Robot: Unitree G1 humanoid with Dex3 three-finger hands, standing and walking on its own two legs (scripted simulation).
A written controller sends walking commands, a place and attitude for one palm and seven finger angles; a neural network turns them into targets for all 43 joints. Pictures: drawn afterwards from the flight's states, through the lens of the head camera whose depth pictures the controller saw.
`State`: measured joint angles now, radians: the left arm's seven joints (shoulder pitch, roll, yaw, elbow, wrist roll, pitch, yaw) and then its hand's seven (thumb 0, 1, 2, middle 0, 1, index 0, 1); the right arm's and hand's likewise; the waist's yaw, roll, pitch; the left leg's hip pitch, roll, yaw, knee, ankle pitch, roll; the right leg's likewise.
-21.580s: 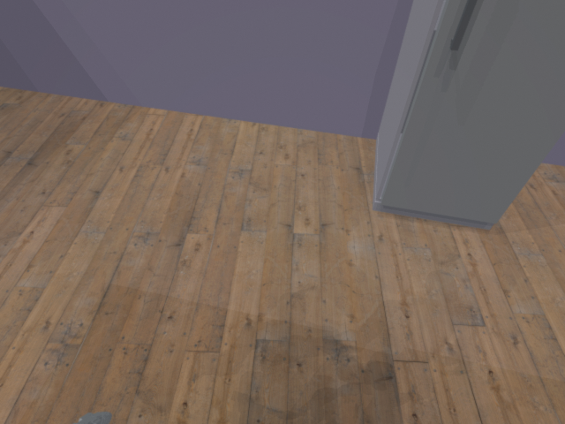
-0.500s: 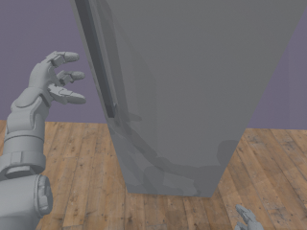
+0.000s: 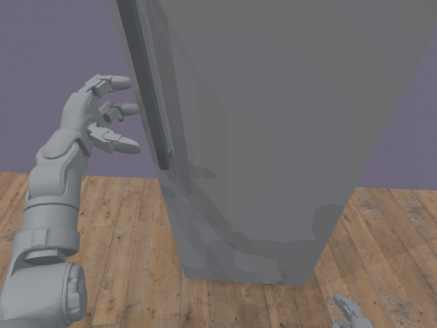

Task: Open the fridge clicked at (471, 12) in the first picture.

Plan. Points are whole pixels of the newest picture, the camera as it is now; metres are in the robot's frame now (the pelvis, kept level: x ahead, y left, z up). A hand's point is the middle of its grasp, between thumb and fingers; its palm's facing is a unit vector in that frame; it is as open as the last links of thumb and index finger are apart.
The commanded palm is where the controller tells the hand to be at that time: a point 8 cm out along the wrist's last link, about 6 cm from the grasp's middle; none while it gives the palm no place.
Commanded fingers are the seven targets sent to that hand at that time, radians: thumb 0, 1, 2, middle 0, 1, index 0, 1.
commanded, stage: feel for the door with the fingertips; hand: left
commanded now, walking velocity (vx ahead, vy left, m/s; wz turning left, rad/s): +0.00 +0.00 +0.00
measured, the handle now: (150, 86) +0.46 +0.16 +0.25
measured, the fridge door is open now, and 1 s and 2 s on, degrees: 0 0 0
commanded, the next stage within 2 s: slide the fingers in behind the handle in 0.72 s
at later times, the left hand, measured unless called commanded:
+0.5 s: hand (130, 115) +0.40 +0.18 +0.23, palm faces +0.03 -1.00 -0.02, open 14.0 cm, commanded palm +0.38 +0.23 +0.22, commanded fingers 0.00 -0.50 0.30 -0.30 -1.20 -0.30 -1.20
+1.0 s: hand (136, 110) +0.42 +0.18 +0.22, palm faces +0.02 -1.00 -0.01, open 13.7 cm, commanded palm +0.39 +0.23 +0.22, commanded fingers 0.00 -0.50 0.30 -0.30 -1.20 -0.30 -1.20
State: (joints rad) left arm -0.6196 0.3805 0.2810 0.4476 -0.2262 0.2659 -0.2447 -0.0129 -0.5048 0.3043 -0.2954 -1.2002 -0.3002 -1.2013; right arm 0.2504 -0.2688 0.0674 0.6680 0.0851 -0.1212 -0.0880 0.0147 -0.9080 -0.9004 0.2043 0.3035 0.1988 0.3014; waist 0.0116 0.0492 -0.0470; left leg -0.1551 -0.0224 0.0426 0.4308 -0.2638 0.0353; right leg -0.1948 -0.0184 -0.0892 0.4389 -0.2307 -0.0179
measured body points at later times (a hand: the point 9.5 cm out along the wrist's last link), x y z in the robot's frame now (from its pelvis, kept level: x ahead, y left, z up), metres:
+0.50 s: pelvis -0.01 -0.01 +0.00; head -0.03 -0.03 +0.45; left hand +0.39 +0.23 +0.23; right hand +0.14 -0.25 -0.10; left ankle -0.02 +0.09 -0.74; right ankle +0.00 -0.11 -0.74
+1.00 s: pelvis -0.01 -0.01 +0.00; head -0.02 -0.03 +0.45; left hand +0.41 +0.23 +0.23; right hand +0.10 -0.27 -0.11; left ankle -0.02 +0.09 -0.74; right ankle +0.00 -0.11 -0.74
